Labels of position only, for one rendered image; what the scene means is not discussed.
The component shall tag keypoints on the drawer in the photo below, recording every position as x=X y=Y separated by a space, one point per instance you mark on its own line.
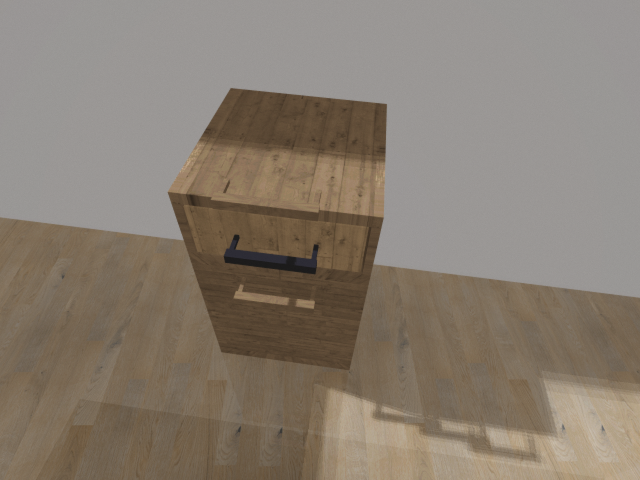
x=341 y=246

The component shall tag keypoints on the cabinet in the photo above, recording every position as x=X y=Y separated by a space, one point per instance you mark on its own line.
x=297 y=148

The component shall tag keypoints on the handle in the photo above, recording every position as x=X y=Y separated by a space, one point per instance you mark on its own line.
x=265 y=206
x=274 y=302
x=271 y=261

